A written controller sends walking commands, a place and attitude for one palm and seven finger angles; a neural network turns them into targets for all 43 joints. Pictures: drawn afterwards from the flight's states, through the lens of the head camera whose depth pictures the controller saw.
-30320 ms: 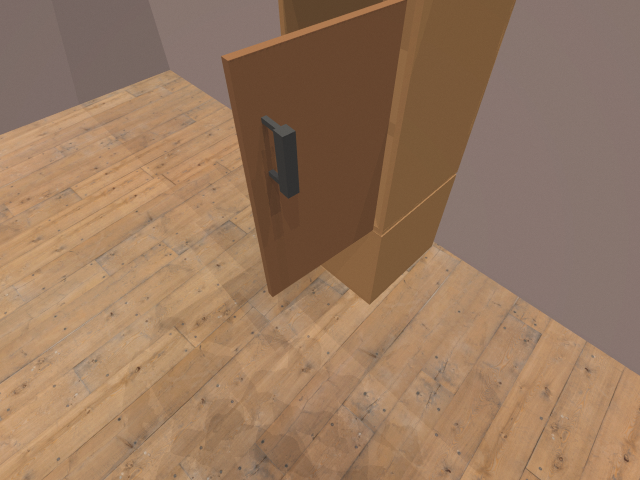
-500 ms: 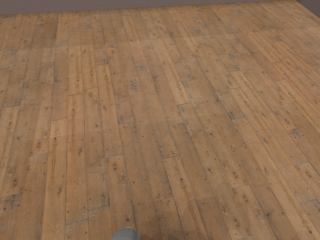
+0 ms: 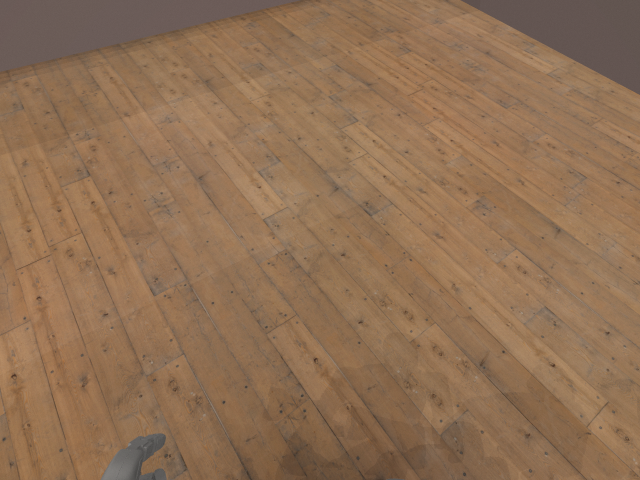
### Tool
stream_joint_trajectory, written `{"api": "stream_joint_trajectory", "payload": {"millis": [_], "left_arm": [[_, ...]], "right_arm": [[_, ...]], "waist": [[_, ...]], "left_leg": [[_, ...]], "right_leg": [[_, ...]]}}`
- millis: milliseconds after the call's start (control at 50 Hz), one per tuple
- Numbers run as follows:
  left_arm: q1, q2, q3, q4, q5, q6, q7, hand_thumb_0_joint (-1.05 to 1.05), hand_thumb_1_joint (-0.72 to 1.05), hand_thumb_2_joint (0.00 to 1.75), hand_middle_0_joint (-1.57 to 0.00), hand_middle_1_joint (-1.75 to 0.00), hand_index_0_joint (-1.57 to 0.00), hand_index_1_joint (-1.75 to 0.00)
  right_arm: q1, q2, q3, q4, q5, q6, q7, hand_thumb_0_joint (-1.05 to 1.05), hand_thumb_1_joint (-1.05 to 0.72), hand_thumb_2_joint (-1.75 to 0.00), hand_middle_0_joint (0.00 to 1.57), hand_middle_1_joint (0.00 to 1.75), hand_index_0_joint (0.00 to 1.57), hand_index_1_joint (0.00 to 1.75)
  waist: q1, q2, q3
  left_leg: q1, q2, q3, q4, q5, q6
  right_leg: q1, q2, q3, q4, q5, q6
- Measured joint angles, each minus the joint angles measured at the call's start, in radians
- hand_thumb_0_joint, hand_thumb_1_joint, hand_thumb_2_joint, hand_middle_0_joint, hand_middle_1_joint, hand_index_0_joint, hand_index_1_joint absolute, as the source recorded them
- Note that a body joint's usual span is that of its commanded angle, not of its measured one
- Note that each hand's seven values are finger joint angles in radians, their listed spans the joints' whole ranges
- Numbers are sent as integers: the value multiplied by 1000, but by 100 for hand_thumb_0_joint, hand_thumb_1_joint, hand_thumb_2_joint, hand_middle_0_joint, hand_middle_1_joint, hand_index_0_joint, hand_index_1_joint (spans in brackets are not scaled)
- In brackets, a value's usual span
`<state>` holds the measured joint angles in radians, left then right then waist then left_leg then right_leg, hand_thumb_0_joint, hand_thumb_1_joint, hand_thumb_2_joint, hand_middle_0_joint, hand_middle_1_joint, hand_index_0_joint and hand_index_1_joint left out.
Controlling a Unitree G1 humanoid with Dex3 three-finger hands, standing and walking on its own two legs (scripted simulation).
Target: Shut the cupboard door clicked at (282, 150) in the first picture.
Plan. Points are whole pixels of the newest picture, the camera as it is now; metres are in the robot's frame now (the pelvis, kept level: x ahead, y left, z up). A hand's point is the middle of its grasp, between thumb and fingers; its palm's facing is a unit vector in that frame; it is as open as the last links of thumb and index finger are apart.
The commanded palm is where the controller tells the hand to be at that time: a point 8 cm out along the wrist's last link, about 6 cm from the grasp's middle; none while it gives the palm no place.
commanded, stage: turn to face it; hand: left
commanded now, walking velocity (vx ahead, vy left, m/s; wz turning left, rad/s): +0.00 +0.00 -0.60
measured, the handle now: out of the picture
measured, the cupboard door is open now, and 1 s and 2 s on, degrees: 54 54 54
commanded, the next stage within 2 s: none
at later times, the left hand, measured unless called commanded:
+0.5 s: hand out of the picture +0.14 +0.20 -0.19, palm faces -0.23 -0.96 -0.18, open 7.4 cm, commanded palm none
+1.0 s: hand (265, 417) +0.22 +0.09 -0.15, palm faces -0.54 -0.79 -0.27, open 7.3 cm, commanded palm none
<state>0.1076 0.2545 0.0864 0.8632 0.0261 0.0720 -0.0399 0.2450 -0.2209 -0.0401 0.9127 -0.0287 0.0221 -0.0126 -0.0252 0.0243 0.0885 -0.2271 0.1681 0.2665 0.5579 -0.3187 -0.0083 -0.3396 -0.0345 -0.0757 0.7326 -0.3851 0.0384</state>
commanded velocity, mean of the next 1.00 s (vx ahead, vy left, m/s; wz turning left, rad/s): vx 0.00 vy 0.00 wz -0.60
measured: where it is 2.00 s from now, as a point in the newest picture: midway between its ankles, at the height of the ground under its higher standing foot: outside the picture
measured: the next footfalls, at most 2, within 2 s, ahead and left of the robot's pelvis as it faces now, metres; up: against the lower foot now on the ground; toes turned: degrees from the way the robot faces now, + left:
right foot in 0.04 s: +0.03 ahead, -0.14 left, +0.00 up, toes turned -7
left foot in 0.42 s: +0.12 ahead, +0.12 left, +0.00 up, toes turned -11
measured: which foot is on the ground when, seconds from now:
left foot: down 0.00-0.04, up 0.06-0.40, down 0.42-0.86, up 0.88-1.00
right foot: up 0.00-0.02, down 0.04-0.42, up 0.44-0.84, down 0.86-1.00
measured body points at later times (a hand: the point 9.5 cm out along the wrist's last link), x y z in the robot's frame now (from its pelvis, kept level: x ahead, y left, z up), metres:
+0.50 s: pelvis +0.03 +0.02 -0.01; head +0.08 +0.04 +0.44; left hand +0.15 +0.25 -0.17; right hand +0.06 -0.25 -0.12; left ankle +0.08 +0.12 -0.74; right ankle -0.03 -0.11 -0.69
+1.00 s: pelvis +0.02 -0.02 +0.00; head +0.04 -0.06 +0.44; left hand +0.25 +0.13 -0.13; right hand -0.09 -0.27 -0.16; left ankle +0.08 +0.12 -0.66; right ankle -0.04 -0.10 -0.74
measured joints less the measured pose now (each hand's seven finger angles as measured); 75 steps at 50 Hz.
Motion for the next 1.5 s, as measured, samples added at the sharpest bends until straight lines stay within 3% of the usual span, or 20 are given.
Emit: {"api": "stream_joint_trajectory", "payload": {"millis": [40,60,120,200,300,400,440,520,600,780,840,860,920,1000,1120,1240,1300,1340,1400,1500], "left_arm": [[7,-3,-10,-10,1,-15,-1,0,91,90,-20,-30,-19,-30],[9,-10,-13,-9,4,-29,3,0,91,90,-20,-30,-20,-30],[22,-45,-31,0,0,-43,19,0,91,90,-20,-30,-20,-30],[57,-60,-36,13,-3,-39,35,0,91,90,-20,-30,-20,-30],[89,-59,-34,32,2,-36,32,0,91,90,-20,-30,-20,-30],[114,-45,-21,47,2,-24,29,0,91,90,-20,-30,-20,-30],[115,-31,-13,55,-7,-11,29,0,91,90,-20,-30,-20,-30],[106,-1,4,64,-3,5,21,0,91,90,-20,-30,-20,-30],[91,14,16,53,-3,8,6,0,91,90,-20,-30,-20,-30],[36,7,12,30,-1,7,-2,0,91,90,-20,-30,-19,-30],[27,-2,0,15,-1,-9,-4,0,91,90,-20,-30,-19,-30],[28,-2,-4,10,2,-22,-2,0,91,90,-20,-30,-20,-30],[24,-37,-22,16,-2,-45,16,0,91,90,-20,-30,-20,-30],[51,-58,-31,22,-5,-42,31,0,91,90,-20,-30,-20,-30],[78,-61,-34,39,-1,-41,29,0,91,90,-20,-30,-20,-30],[101,-50,-23,52,2,-33,29,0,91,90,-20,-30,-20,-30],[105,-28,-11,61,-9,-16,31,0,91,90,-20,-30,-20,-30],[99,-11,-3,67,-7,-5,28,0,91,90,-20,-30,-20,-30],[91,7,9,68,-2,2,15,0,91,90,-20,-30,-20,-30],[70,20,18,53,-3,6,3,0,91,90,-20,-30,-20,-30]], "right_arm": [[19,-14,-9,1,6,5,5,0,-90,-90,21,30,20,30],[20,-24,-14,5,9,12,6,0,-90,-90,21,30,20,30],[-3,-56,-25,14,15,46,-2,0,-90,-90,21,30,20,30],[-33,-51,-22,1,15,46,-1,1,-91,-90,20,30,20,30],[-59,-27,-16,-24,17,35,3,0,-91,-90,20,30,20,30],[-79,-7,-5,-45,24,13,-3,0,-91,-90,20,30,20,30],[-81,5,2,-50,19,-6,-7,0,-90,-90,20,30,20,30],[-69,31,28,-61,3,-13,-10,0,-90,-90,21,30,20,30],[-44,39,34,-58,0,-9,-15,0,-90,-90,21,30,20,30],[-5,11,6,-18,-1,0,-3,0,-90,-90,21,30,20,30],[15,-12,-8,-6,3,7,3,0,-90,-90,21,30,20,30],[23,-20,-13,-3,7,12,5,0,-90,-90,21,30,20,30],[5,-57,-26,15,13,46,-2,0,-90,-90,21,30,20,30],[-27,-59,-29,12,12,53,0,1,-91,-90,20,30,20,30],[-57,-36,-21,-18,12,38,6,0,-91,-90,20,30,20,30],[-90,-14,-9,-37,23,23,-3,0,-91,-90,20,30,20,30],[-91,2,3,-49,20,-4,-9,0,-90,-90,20,30,20,30],[-89,17,18,-57,10,-8,-9,0,-90,-90,20,30,20,30],[-70,31,31,-64,2,-9,-15,0,-90,-90,21,30,20,30],[-39,37,32,-52,1,-11,-18,0,-90,-90,21,30,20,30]], "waist": [[-2,-1,-12],[2,5,-16],[-2,41,-6],[0,19,-1],[14,-17,-7],[37,-53,-18],[39,-70,-22],[45,-77,-12],[43,-56,-10],[13,-9,-4],[4,8,-10],[5,8,-17],[1,47,-5],[2,31,-7],[11,-9,-12],[39,-46,-18],[41,-71,-24],[47,-85,-14],[46,-76,-10],[42,-50,-4]], "left_leg": [[-19,13,22,72,-42,-18],[-48,16,5,143,-100,-31],[-163,-34,-142,422,-216,-47],[-260,-74,-209,554,-133,-69],[-266,-89,-243,428,-92,-79],[-148,-123,-246,118,-27,-68],[-120,-126,-228,49,28,-24],[-81,-90,-173,33,24,22],[-32,-57,-134,-37,52,20],[-1,3,-24,-22,27,-10],[-20,29,6,55,-16,-35],[-41,34,5,107,-41,-41],[-152,-8,-140,382,-199,-53],[-257,-59,-209,560,-119,-69],[-267,-83,-247,445,-71,-84],[-166,-125,-249,175,-73,-74],[-100,-133,-227,21,29,-20],[-87,-122,-198,31,18,14],[-48,-93,-170,-12,24,22],[-3,-57,-120,-68,42,16]], "right_leg": [[67,1,-7,-144,112,-22],[69,7,0,-151,76,-35],[56,31,21,-119,43,-52],[82,41,63,-191,92,-52],[90,52,109,-229,113,-47],[55,62,171,-173,86,-18],[14,68,189,-82,5,-12],[-104,71,117,279,-135,-3],[-142,39,61,400,-87,17],[-44,-8,11,102,-53,11],[42,2,-10,-90,61,-11],[61,4,-4,-138,85,-46],[45,26,11,-97,46,-70],[68,38,57,-180,94,-64],[81,61,111,-248,134,-69],[56,82,175,-213,116,-46],[6,92,202,-100,24,-28],[-56,92,170,91,-97,-20],[-125,75,106,324,-111,1],[-144,25,63,387,-62,24]]}}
